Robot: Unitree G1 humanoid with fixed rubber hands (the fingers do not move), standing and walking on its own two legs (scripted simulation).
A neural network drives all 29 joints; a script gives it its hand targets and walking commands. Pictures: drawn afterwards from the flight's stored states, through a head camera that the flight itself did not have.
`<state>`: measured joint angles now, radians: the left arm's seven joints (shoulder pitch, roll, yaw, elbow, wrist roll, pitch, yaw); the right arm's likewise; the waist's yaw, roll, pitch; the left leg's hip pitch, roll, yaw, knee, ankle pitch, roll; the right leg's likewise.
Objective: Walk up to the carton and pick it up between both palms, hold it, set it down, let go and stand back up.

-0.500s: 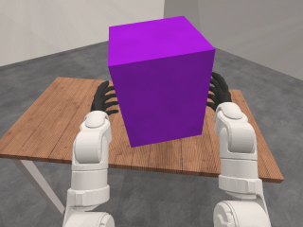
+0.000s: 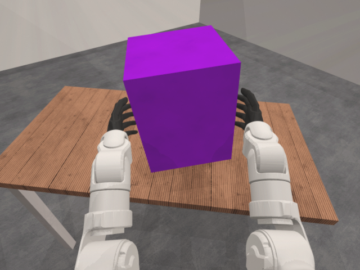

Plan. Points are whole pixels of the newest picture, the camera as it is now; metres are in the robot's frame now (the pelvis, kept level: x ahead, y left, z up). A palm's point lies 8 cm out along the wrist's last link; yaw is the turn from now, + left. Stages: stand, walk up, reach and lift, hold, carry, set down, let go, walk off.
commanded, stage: set down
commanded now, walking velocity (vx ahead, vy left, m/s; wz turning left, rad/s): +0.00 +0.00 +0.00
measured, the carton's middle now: (180, 99) +0.46 +0.03 +0.18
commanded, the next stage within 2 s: none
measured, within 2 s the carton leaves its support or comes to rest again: neither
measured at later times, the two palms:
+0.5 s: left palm (110, 146) +0.36 +0.19 +0.11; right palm (235, 133) +0.39 -0.10 +0.14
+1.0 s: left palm (107, 141) +0.40 +0.22 +0.08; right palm (221, 130) +0.43 -0.07 +0.10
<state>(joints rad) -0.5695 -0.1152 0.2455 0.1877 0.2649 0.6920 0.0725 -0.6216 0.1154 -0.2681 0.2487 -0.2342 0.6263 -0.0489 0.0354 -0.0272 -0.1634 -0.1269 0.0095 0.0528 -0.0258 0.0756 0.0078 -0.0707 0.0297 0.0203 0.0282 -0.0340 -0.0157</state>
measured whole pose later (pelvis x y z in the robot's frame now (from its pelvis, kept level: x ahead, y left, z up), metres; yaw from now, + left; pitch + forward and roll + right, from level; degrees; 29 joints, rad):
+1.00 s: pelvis +0.03 +0.02 +0.00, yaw +2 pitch +11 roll +0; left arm -0.62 -0.04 0.35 0.62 0.26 0.26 0.03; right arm -0.69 0.15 -0.40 0.67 -0.28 0.24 -0.07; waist 0.03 -0.06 -0.20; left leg -0.20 -0.03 0.02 -0.09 0.09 0.03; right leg -0.10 -0.01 -0.01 -0.09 -0.01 0.00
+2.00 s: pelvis -0.01 +0.01 +0.00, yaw +1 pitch +10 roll +0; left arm -0.69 0.23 0.08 0.99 -0.12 0.13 0.07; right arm -0.72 -0.08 -0.06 0.97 0.13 0.16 -0.20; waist 0.05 -0.03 -0.17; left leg -0.35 0.00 0.03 0.16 0.02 0.02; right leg -0.29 0.02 0.00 0.20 -0.10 -0.01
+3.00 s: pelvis +0.00 -0.01 +0.00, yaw +2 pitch +5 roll +0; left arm -0.78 0.29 -0.01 1.15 -0.19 0.19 0.04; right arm -0.80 -0.11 0.01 1.09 0.17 0.23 -0.20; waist 0.08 -0.01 -0.16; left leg -0.18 0.02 0.02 0.05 0.04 -0.01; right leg -0.11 0.04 -0.01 0.09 -0.08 -0.04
